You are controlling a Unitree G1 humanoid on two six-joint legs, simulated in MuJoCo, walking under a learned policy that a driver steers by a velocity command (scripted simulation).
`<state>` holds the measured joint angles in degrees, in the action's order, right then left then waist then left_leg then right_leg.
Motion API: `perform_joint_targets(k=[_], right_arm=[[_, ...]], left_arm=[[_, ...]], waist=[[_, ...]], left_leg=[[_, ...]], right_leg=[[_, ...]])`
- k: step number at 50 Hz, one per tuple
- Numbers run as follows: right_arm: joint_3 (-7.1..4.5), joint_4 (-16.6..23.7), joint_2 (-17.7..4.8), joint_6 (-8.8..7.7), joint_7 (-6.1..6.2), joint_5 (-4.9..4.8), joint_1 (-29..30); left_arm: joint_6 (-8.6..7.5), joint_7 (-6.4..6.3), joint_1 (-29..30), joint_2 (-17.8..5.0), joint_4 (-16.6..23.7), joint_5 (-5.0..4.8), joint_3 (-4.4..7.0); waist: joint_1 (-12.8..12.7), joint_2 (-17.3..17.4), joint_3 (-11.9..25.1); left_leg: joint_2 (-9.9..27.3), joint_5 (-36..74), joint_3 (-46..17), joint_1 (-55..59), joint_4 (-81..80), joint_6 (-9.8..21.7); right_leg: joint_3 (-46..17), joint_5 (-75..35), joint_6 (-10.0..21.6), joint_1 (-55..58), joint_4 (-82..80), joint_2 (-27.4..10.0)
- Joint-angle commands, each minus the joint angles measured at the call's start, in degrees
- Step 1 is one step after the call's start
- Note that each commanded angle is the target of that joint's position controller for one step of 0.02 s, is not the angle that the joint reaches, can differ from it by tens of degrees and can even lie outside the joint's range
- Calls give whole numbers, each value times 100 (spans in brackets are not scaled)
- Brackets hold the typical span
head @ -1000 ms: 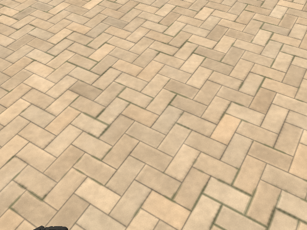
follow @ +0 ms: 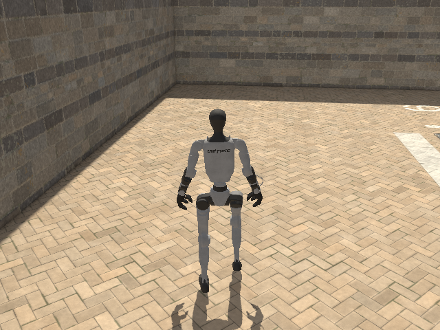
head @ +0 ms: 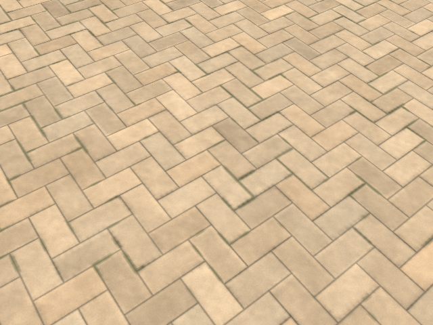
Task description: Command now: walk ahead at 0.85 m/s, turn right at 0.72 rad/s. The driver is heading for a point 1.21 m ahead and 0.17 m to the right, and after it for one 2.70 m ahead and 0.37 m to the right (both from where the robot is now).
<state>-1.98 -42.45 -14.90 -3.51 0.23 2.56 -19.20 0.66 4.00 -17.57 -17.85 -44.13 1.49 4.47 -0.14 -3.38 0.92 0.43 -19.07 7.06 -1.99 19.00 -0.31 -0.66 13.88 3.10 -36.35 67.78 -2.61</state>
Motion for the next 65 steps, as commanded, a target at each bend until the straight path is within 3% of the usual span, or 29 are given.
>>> perform_joint_targets(k=[1,7,11,13,14,15,16,18,21,25,31,33,35,36,37,38,39,41,44,48,53,56,57,58,59,60,63,64,65], right_arm=[[-153,104,-558,-209,-12,-53,-109],[-160,-332,-685,-284,70,-34,-328],[-323,-340,-1460,-45,185,28,-257],[-347,-193,-1478,33,100,20,-11],[-115,122,-515,-38,-47,-23,-10],[-87,726,-749,-209,-53,-99,218],[-92,810,-953,-334,-56,-53,792],[1,648,-806,-337,-31,-23,562],[96,281,-588,43,-138,116,5],[177,677,-447,120,-248,-112,1404],[173,564,-457,-25,-367,-244,1771],[70,294,-774,16,-367,-195,1233],[-131,-328,-1192,93,-310,-202,-672],[-278,-712,-1388,122,-237,-210,-2093],[-331,-984,-1422,182,-153,-240,-2465],[-394,-790,-1705,183,-119,-71,-1515],[-416,-478,-1486,202,-114,-118,-1028],[-303,-465,-906,191,-92,-144,-505],[-238,-526,-939,-37,-57,-191,-402],[-357,-475,-1109,-160,-94,-274,-502],[-499,-521,-1318,-97,-84,-293,-864],[-589,-394,-1716,-136,-80,-214,-377],[-489,-235,-1331,-222,-89,-193,-112],[-221,41,-226,-217,-34,-497,-694],[-190,156,-695,-102,17,-389,-548],[-271,95,-1016,-1,54,-246,88],[-211,228,-565,111,-151,-9,634],[-125,473,-299,40,-94,-539,503],[-45,493,-291,20,-89,-561,716]], left_arm=[[-32,116,910,-194,660,7,-4],[-47,246,1971,-7,1103,5,-232],[-37,69,487,-410,778,-95,-105],[-78,-144,-1387,-1058,135,-44,245],[5,-252,-712,-1569,187,-69,394],[40,-210,-612,-1923,472,3,450],[25,-264,-730,-1672,388,-27,429],[-140,-374,-394,-1098,211,1,259],[-469,-406,-4,-519,208,-27,-24],[-735,-247,-576,-568,-65,-102,-37],[-903,-395,-916,-651,-386,-70,-144],[-812,-582,-736,-890,-347,25,-91],[-619,-718,-218,-1102,-201,180,-8],[-536,-744,487,-1269,-46,169,61],[-615,-620,954,-601,87,211,-105],[-725,-521,180,153,585,-53,-318],[-850,-490,136,-181,729,0,-423],[-909,-396,604,-488,710,174,-423],[-525,-344,714,-281,896,368,-557],[-505,-241,2010,-84,1435,141,-703],[-580,-307,2325,-212,1566,37,-644],[-675,-489,395,-862,1068,6,-322],[-695,-615,-954,-1283,831,110,-123],[-680,-634,-1101,-1669,792,412,-18],[-588,-594,-765,-1570,781,266,63],[-581,-568,-277,-886,841,216,-78],[-685,-467,-570,-185,286,119,-282],[-762,-438,-19,-252,357,-192,-187],[-802,-407,93,-164,271,-289,-207]], waist=[[144,952,-885],[89,676,-1276],[-872,1176,81],[-1604,702,969],[-794,-1076,626],[-728,-830,1601],[-855,100,1107],[-161,879,-59],[337,767,-375],[-146,476,-1034],[-229,90,-646],[146,-266,-81],[1151,-395,684],[2032,-244,841],[1918,832,554],[564,2314,962],[646,1183,1349],[141,-462,-49],[-324,-299,-790],[156,313,-958],[589,679,-352],[-524,641,943],[-1116,325,1695],[-595,-1418,2464],[-495,-1423,2413],[-530,-540,1353],[-368,-408,295],[-43,-827,201],[-36,-529,140]], left_leg=[[1499,592,-628,207,-1353,485],[1233,3407,848,155,-1489,303],[1582,8763,940,886,1213,280],[1287,6195,728,-776,4528,305],[21,-296,559,-3293,6869,-18],[-329,-543,-810,-4471,7784,-63],[60,-111,-1239,-4801,7453,11],[604,169,-1126,-4191,6254,33],[937,188,-969,-3246,5367,-48],[912,1702,-417,-3765,3584,150],[-116,3218,183,-2901,1657,700],[-608,2802,344,-2271,1592,773],[-965,2082,311,-596,1759,942],[-577,1880,-254,489,1265,1371],[-142,1475,-889,1402,1684,1535],[1052,1753,-3961,2711,1335,2705],[1499,-249,-5439,2596,-51,2957],[1122,-969,-4655,288,-818,2285],[378,-226,-3548,-1782,-1069,2046],[-198,1338,-2768,-2579,-1272,1696],[-37,3483,-2936,-822,-400,1204],[-189,4665,-2867,-779,2209,828],[-392,3398,-2547,-1609,3876,811],[-1024,-1316,-1774,-3424,5746,592],[-620,-985,-1402,-4163,6411,585],[-240,-401,-1239,-4379,6220,541],[-141,-439,-1272,-4133,5518,306],[96,-502,-1366,-4021,5339,245],[102,-622,-1344,-3857,4705,206]], right_leg=[[-185,-606,-67,-1709,339,-309],[912,-989,458,-774,-1699,-150],[1309,50,987,1503,-2077,757],[522,539,1251,4405,-2911,928],[-1878,1442,1660,5374,-3620,-335],[-4536,1910,2446,6087,-4770,-1117],[-4472,1848,2202,5688,-5264,-1161],[-3318,886,1743,3812,-5429,-893],[-1949,143,1416,2265,-5718,-335],[-633,-1921,773,2275,-6308,76],[571,-6121,-60,3847,-6365,-208],[731,-7914,-265,4561,-5562,-426],[825,-8999,-382,4356,-3109,-580],[922,-8192,-405,3484,-631,-372],[770,-1737,-258,1547,1891,592],[-144,1594,-590,-1009,3598,1074],[-857,1106,-403,-1452,3223,732],[-709,330,-187,-869,1797,162],[-457,538,-486,-102,444,-246],[54,-1229,-680,847,-2188,-281],[68,-1879,-500,1382,-3771,190],[-120,-755,-276,3745,-3939,268],[-888,807,-101,5179,-3708,-651],[-3711,1222,431,6679,-4328,-2704],[-4793,904,720,6339,-4769,-2754],[-3454,-298,575,5488,-4668,-2351],[-1448,-4284,506,4088,-4503,-1435],[-1292,-4347,593,4008,-4760,-1181],[-1281,-4278,674,3668,-4994,-1186]])
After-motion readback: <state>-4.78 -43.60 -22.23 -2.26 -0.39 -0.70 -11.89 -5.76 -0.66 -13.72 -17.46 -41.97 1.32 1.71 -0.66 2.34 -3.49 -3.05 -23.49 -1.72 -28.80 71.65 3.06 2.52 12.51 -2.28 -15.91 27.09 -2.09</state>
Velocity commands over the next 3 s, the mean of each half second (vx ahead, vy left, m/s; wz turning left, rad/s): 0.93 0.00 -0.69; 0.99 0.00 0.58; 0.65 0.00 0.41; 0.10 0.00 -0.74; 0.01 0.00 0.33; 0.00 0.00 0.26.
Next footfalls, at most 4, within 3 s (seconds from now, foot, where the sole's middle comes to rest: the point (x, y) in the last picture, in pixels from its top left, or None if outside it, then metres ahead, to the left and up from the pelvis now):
0.26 right None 0.35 -0.11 -0.77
0.72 left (273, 238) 0.81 -0.19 -0.77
1.14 right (321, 156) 1.21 -0.43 -0.77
1.48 left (250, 118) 1.43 -0.15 -0.77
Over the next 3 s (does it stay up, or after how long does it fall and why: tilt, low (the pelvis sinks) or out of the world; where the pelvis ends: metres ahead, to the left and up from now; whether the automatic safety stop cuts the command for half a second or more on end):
stays up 1.42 -0.29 -0.01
